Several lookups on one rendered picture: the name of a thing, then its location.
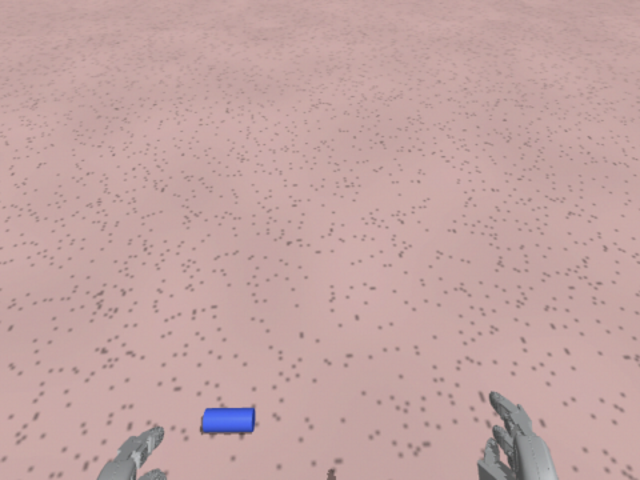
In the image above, can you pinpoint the right robot hand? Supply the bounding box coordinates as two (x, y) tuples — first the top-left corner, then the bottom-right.
(477, 391), (558, 480)

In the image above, can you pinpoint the can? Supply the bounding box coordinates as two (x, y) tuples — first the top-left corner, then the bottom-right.
(203, 408), (255, 432)

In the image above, can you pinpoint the left robot hand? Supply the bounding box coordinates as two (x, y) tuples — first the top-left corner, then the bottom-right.
(97, 426), (167, 480)

